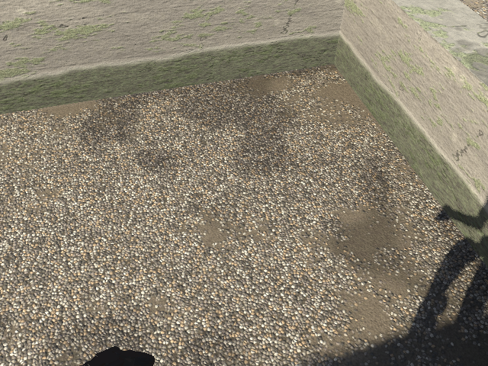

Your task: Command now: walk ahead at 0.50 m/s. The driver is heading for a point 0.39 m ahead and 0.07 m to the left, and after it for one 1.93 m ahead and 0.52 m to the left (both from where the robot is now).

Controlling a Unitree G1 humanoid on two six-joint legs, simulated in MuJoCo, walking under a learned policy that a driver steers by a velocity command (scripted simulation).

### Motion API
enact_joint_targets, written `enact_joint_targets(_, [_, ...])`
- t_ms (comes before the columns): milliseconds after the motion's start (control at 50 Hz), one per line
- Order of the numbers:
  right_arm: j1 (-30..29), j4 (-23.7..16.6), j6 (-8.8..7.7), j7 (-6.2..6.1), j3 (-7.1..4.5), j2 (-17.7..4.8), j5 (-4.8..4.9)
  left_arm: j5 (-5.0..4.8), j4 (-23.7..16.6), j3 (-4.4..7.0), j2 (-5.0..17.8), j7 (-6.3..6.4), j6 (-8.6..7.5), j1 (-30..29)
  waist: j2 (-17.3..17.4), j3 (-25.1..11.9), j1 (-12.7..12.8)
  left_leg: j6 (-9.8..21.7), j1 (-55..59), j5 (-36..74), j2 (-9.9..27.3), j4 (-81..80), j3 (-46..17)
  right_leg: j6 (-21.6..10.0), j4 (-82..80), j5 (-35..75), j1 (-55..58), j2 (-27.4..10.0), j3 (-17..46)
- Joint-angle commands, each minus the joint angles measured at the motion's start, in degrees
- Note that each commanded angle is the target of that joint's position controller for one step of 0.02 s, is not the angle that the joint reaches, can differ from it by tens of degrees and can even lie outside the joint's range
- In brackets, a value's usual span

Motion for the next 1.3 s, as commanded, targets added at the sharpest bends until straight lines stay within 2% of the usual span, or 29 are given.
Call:
enact_joint_targets(20, [-4.04,-5.19,-0.95,-0.17,-1.83,-5.50,0.01,0.03,-5.57,1.76,5.04,0.19,-1.00,-4.87,0.59,-4.30,0.01,0.74,-1.54,17.79,6.60,-2.24,-6.03,-2.76,-0.06,13.05,3.76,-2.41,2.44])
enact_joint_targets(680, [-3.95,-5.14,-0.98,-0.19,-1.81,-5.50,0.02,0.04,-5.51,1.79,5.09,0.24,-0.97,-4.64,0.61,-4.26,0.05,0.70,-1.67,17.59,6.52,-2.33,-6.22,-2.72,-0.25,13.10,3.92,-2.39,2.46])
enact_joint_targets(740, [-0.02,-2.68,-0.64,-0.04,-2.59,-6.54,0.98,-0.73,-3.31,2.45,6.03,0.14,-0.79,-1.24,0.46,-4.03,0.10,1.24,-0.58,16.48,6.78,-3.65,-6.49,-3.70,-1.32,12.49,4.79,-2.79,2.94])
enact_joint_targets(840, [3.93,0.74,0.26,-0.08,-3.96,-6.73,2.29,-1.83,-0.06,3.71,6.33,0.05,-0.52,2.20,0.59,-0.48,0.25,2.49,-0.70,12.13,6.63,-5.90,-6.16,-4.92,-2.50,6.22,3.22,-2.45,2.57])
enact_joint_targets(880, [4.89,1.71,0.53,-0.27,-4.37,-6.44,2.55,-2.10,0.85,4.11,6.10,0.07,-0.54,2.90,0.51,0.47,0.23,2.63,-0.64,13.30,6.48,-6.07,-5.89,-5.13,-2.50,6.19,2.61,-2.31,2.42])
enact_joint_targets(900, [4.79,1.05,0.69,-0.38,-4.72,-7.42,3.29,-2.74,0.54,4.54,7.28,-0.02,-0.66,2.71,0.76,0.60,-0.31,2.14,0.28,20.47,7.03,-5.77,-6.14,-4.79,-2.37,13.25,2.21,-2.80,3.11])
enact_joint_targets(980, [7.34,2.60,1.61,-1.43,-5.05,-7.23,3.10,-2.68,1.97,4.89,6.58,0.05,-0.86,4.36,0.30,-2.61,-0.66,1.78,3.30,26.88,6.88,-4.72,-5.69,-4.43,-1.87,17.71,3.84,-2.43,2.21])
enact_joint_targets(1300, [12.65,6.49,1.59,-2.02,-5.83,-7.04,3.50,-3.01,4.46,6.09,6.50,1.23,0.23,8.44,0.99,-0.15,-0.60,1.51,0.83,24.46,6.59,-6.54,-5.35,-4.34,-3.36,14.69,3.94,-1.96,1.15])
